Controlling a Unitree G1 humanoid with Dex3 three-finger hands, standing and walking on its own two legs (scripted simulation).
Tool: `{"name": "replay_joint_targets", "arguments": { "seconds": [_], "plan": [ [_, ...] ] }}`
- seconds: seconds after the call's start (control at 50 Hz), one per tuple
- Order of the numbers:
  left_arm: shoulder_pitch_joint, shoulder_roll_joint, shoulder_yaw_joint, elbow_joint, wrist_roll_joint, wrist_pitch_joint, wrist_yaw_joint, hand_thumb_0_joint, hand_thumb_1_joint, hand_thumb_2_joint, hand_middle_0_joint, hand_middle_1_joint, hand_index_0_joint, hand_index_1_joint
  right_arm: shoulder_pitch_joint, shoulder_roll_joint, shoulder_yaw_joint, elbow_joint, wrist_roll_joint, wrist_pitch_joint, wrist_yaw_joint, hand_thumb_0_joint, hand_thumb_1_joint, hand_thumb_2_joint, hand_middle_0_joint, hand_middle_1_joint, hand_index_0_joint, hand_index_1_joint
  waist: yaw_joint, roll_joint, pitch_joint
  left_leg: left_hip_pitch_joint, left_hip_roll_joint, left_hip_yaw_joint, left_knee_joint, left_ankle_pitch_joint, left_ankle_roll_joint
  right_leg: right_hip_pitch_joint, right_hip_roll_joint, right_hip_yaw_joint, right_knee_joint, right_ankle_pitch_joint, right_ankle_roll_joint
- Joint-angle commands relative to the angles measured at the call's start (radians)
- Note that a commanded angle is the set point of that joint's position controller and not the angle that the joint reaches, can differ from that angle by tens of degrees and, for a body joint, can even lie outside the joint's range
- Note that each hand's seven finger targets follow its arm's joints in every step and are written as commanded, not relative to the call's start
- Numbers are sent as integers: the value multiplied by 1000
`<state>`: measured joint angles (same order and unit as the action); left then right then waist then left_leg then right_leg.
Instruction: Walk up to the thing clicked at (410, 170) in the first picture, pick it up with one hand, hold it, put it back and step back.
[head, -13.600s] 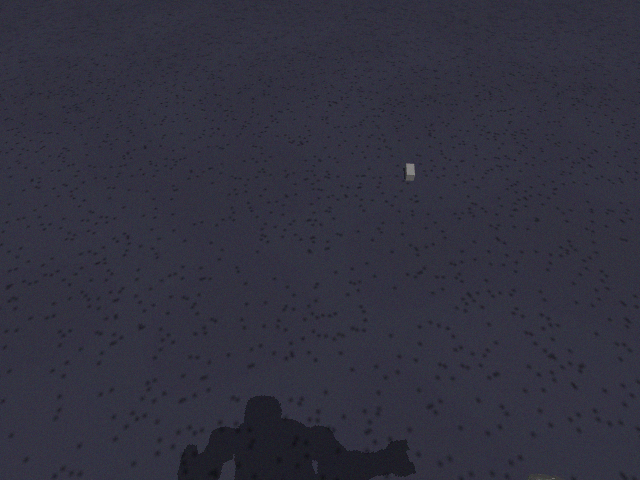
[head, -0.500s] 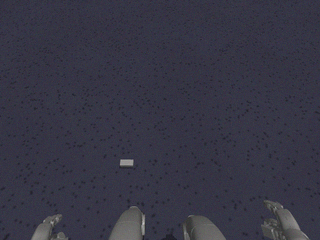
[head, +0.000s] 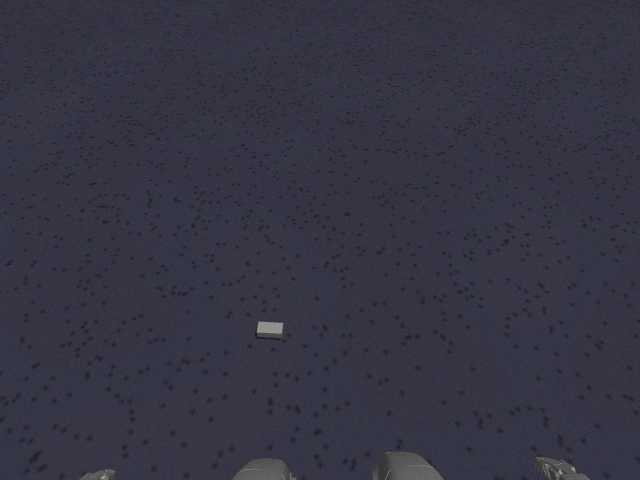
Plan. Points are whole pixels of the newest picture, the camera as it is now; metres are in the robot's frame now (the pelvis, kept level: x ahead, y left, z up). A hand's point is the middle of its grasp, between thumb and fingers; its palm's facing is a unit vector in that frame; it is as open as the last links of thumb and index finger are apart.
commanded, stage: walk up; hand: left
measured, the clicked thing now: (270, 329) +0.61 +0.19 -0.74
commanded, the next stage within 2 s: stand in 0.92 s
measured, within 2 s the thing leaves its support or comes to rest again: neither
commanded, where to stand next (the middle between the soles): +0.14 +0.00 m, yaw -3 degrees
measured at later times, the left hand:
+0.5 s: hand out of the picture +0.09 +0.26 -0.13, palm faces +0.01 -0.94 -0.34, open 7.4 cm
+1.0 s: hand out of the picture +0.12 +0.26 -0.13, palm faces -0.02 -0.94 -0.34, open 7.4 cm
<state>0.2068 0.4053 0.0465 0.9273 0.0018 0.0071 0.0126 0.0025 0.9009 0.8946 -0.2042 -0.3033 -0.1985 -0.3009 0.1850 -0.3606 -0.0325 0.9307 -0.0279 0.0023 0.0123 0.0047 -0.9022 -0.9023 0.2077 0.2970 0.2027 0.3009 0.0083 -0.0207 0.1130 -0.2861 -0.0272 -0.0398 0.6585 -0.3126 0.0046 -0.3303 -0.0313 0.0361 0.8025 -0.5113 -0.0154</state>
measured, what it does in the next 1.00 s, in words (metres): steps on the spot: right foot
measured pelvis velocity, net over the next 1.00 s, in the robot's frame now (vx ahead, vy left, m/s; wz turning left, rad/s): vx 0.02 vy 0.00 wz -0.01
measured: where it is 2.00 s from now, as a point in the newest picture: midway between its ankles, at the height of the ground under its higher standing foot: outside the picture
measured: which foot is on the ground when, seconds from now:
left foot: down 0.00-1.00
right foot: up 0.00-0.02, down 0.04-1.00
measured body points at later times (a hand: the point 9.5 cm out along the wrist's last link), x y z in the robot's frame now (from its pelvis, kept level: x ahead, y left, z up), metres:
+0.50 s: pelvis +0.02 +0.00 +0.02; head +0.02 +0.01 +0.47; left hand +0.09 +0.31 -0.11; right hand +0.09 -0.30 -0.11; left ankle +0.03 +0.13 -0.72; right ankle +0.02 -0.13 -0.72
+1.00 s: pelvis +0.02 +0.00 +0.03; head +0.03 +0.00 +0.48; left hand +0.12 +0.30 -0.10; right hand +0.11 -0.30 -0.10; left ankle +0.03 +0.13 -0.72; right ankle +0.02 -0.13 -0.72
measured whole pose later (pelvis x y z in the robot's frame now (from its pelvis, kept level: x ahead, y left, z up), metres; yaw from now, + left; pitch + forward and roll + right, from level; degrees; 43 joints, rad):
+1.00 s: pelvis +0.02 +0.00 +0.03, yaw -1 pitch -3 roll +0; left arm 0.06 0.35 0.01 1.15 0.01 -0.02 0.00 0.00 0.90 0.89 -0.20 -0.30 -0.20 -0.30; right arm 0.08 -0.34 -0.01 1.13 -0.01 -0.01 0.01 0.00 -0.90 -0.90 0.21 0.30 0.20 0.30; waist -0.01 0.00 0.06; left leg -0.12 -0.01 -0.05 0.35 -0.18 -0.01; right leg -0.10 -0.02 0.02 0.34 -0.19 0.03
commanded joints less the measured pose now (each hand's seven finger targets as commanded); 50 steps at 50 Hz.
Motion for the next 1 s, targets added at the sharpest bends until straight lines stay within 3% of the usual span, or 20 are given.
{"name": "replay_joint_targets", "arguments": {
  "seconds": [0.0,0.02,0.04,0.06,0.08,0.1,0.14,0.16,0.18,0.22,0.24,0.32,0.38,0.42,0.5,0.54,0.88,0.9,0.96,0.98],
  "plan": [
    [65,156,46,-2,8,-48,0,0,900,900,-200,-300,-200,-300,-114,-253,-49,-75,11,-22,-6,0,-900,-900,200,300,200,300,37,194,-98,-89,175,-178,-210,-13,111,188,33,-60,-305,176,-9],
    [48,180,49,1,22,-52,4,0,900,900,-200,-300,-200,-300,-94,-228,-41,-74,17,-16,-4,0,-900,-900,200,300,200,300,30,144,-98,-142,164,-177,-200,-57,80,247,19,-8,-345,201,-22],
    [9,219,52,-7,30,-57,4,0,900,900,-200,-300,-200,-300,-86,-194,-35,-68,26,-11,-1,0,-900,-900,200,300,200,300,15,34,-59,-187,94,-140,-176,-206,40,182,-70,172,-420,37,-55],
    [-39,252,55,-12,30,-56,-2,0,900,900,-200,-300,-200,-300,-82,-211,-41,-48,21,-4,-2,0,-900,-900,200,300,200,300,-2,-6,-17,-117,60,-109,-140,-272,31,37,-139,263,-494,-223,-91],
    [-73,246,50,-17,26,-54,-6,0,900,900,-200,-300,-200,-300,-54,-211,-44,-23,17,-5,0,0,-900,-900,200,300,200,300,-20,-17,-3,-37,41,-88,-106,-241,23,-47,-168,297,-538,-314,-108],
    [-101,232,42,-18,24,-54,-8,0,900,900,-200,-300,-200,-300,-53,-210,-45,-10,15,-9,3,0,-900,-900,200,300,200,300,-31,-5,2,-3,39,-82,-127,-176,24,-63,-158,265,-542,-283,-100],
    [-125,196,33,-6,16,-57,-10,0,900,900,-200,-300,-200,-300,-43,-205,-41,15,14,-27,3,0,-900,-900,200,300,200,300,-35,-3,-26,64,73,-123,-228,-95,37,-54,-98,163,-481,-79,-60],
    [-113,179,27,8,11,-59,-12,0,900,900,-200,-300,-200,-300,-59,-213,-38,16,14,-36,3,0,-900,-900,200,300,200,300,-22,16,-54,58,95,-156,-263,-89,45,-3,-64,116,-442,42,-44],
    [-100,173,27,25,9,-59,-14,0,900,900,-200,-300,-200,-300,-80,-212,-34,16,13,-40,2,0,-900,-900,200,300,200,300,-9,19,-73,25,111,-175,-287,-116,51,52,-44,86,-428,96,-35],
    [-88,179,28,46,10,-59,-17,0,900,900,-200,-300,-200,-300,-103,-214,-27,22,15,-38,3,0,-900,-900,200,300,200,300,6,16,-59,-37,111,-178,-321,-211,47,96,-46,96,-467,39,-29],
    [-92,181,28,53,12,-59,-17,0,900,900,-200,-300,-200,-300,-109,-213,-25,27,14,-36,4,0,-900,-900,200,300,200,300,6,23,-43,-44,106,-170,-324,-206,42,96,-51,105,-479,23,-29],
    [-106,173,23,80,6,-65,-13,0,900,900,-200,-300,-200,-300,-100,-209,-21,60,14,-45,-1,0,-900,-900,200,300,200,300,3,58,-98,21,118,-147,-324,-22,37,161,-63,82,-467,210,-29],
    [-110,166,17,104,2,-68,-10,0,900,900,-200,-300,-200,-300,-107,-204,-16,74,21,-50,-5,0,-900,-900,200,300,200,300,7,57,-152,80,125,-118,-296,232,31,224,-73,61,-450,426,-20],
    [-129,175,14,115,-2,-65,-7,0,900,900,-200,-300,-200,-300,-105,-204,-18,88,24,-47,-10,0,-900,-900,200,300,200,300,0,42,-161,113,122,-100,-286,317,25,229,-79,58,-450,490,-16],
    [-148,167,8,132,-2,-57,-3,0,900,900,-200,-300,-200,-300,-109,-204,-25,108,26,-38,-15,0,-900,-900,200,300,200,300,-6,36,-175,142,132,-91,-296,343,28,251,-80,42,-456,506,-16],
    [-155,163,4,136,-2,-53,-3,0,900,900,-200,-300,-200,-300,-126,-206,-26,112,24,-34,-15,0,-900,-900,200,300,200,300,-4,44,-155,128,131,-93,-316,301,28,246,-76,39,-466,477,-10],
    [-203,159,8,164,10,-48,-3,0,900,900,-200,-300,-200,-300,-152,-194,-22,138,20,-31,-14,0,-900,-900,200,300,200,300,-11,24,-144,142,127,-74,-369,251,18,267,-81,47,-506,442,1],
    [-204,162,2,153,6,-49,-2,0,900,900,-200,-300,-200,-300,-173,-203,-20,128,17,-36,-17,0,-900,-900,200,300,200,300,-6,16,-130,148,143,-93,-367,375,11,264,-91,53,-486,537,6],
    [-184,159,3,154,2,-46,-3,0,900,900,-200,-300,-200,-300,-161,-209,-21,135,20,-41,-20,0,-900,-900,200,300,200,300,-6,33,-179,189,147,-83,-356,435,9,294,-93,48,-480,578,10],
    [-173,156,0,157,2,-45,-3,0,900,900,-200,-300,-200,-300,-170,-203,-19,138,23,-40,-19,0,-900,-900,200,300,200,300,-2,22,-174,203,145,-86,-358,404,7,272,-91,48,-492,555,9]
  ]
}}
